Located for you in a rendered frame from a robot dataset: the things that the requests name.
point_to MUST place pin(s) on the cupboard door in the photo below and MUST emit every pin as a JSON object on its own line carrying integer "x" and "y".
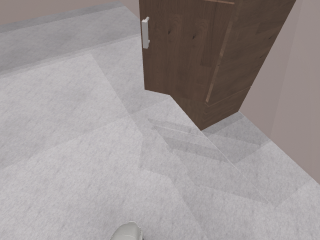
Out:
{"x": 186, "y": 37}

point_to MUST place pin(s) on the handle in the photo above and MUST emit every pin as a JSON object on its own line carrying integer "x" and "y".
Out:
{"x": 145, "y": 35}

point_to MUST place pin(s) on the left robot thigh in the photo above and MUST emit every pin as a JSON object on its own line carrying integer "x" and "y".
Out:
{"x": 128, "y": 231}

